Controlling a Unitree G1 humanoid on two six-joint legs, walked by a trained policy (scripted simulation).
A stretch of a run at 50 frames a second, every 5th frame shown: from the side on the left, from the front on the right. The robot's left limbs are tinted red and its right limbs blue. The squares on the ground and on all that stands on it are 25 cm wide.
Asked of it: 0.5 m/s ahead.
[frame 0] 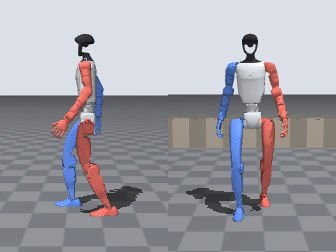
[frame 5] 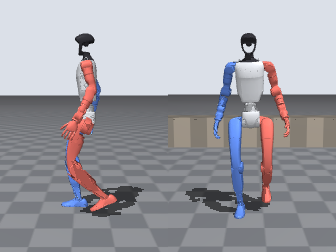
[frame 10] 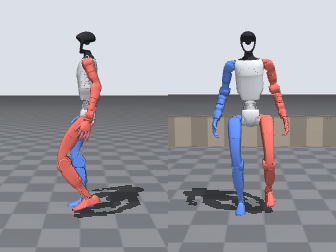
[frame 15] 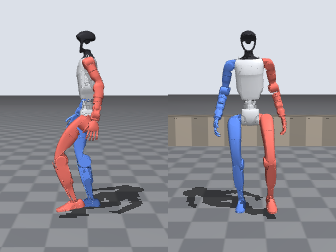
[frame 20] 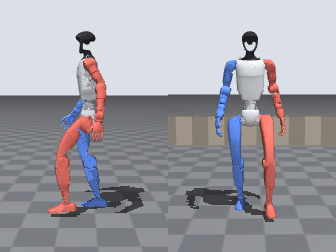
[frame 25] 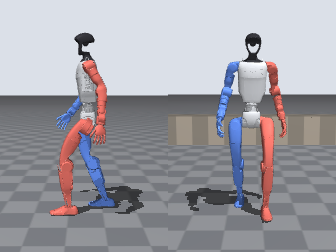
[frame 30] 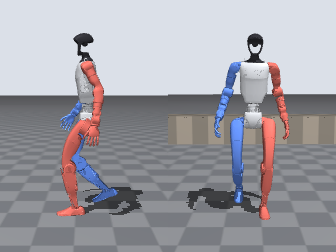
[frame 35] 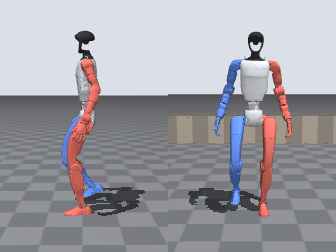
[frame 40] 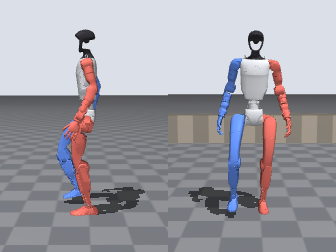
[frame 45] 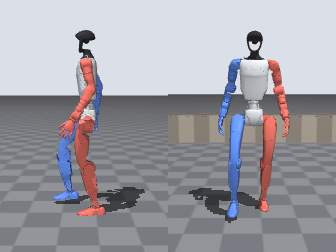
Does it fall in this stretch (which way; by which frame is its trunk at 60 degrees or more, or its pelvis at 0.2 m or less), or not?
no
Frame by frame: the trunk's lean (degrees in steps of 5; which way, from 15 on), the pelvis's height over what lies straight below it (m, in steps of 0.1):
0: 5, 0.8
5: 5, 0.8
10: 5, 0.8
15: 5, 0.8
20: 5, 0.8
25: 5, 0.8
30: 5, 0.8
35: 5, 0.8
40: 5, 0.8
45: 5, 0.8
